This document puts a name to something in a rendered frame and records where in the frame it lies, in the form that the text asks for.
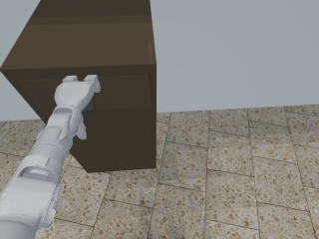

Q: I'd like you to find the robot left forearm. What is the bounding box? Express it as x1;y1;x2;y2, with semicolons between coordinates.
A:
0;105;82;207

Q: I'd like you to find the left robot upper arm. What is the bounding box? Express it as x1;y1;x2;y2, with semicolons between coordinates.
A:
0;176;61;239

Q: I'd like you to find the left robot hand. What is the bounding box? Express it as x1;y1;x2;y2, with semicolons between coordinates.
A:
54;75;101;139

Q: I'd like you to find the drawer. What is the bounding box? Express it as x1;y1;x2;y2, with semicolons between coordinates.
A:
18;75;150;112

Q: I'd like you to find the cabinet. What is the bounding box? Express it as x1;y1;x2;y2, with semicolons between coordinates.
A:
0;0;157;173

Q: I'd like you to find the handle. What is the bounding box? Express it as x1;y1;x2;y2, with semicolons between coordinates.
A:
82;96;96;117

